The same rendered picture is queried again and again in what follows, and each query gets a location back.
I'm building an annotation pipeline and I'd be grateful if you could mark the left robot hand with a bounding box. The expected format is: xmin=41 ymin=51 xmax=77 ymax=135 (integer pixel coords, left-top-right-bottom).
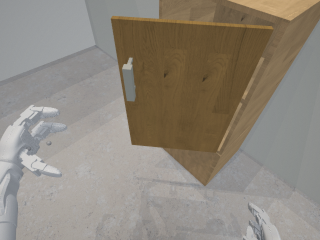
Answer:
xmin=0 ymin=105 xmax=67 ymax=178

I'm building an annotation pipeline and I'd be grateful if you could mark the right robot hand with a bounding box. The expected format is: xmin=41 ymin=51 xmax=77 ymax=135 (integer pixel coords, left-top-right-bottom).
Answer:
xmin=243 ymin=202 xmax=281 ymax=240

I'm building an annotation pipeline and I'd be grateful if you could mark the cupboard door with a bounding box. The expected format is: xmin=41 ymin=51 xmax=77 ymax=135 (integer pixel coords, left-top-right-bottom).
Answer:
xmin=111 ymin=16 xmax=274 ymax=153

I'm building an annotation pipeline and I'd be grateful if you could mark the left robot forearm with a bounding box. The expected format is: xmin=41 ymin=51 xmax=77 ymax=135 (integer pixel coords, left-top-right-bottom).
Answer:
xmin=0 ymin=160 xmax=24 ymax=240

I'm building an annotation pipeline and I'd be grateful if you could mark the handle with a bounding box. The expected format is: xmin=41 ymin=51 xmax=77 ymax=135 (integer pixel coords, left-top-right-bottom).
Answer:
xmin=122 ymin=57 xmax=136 ymax=102

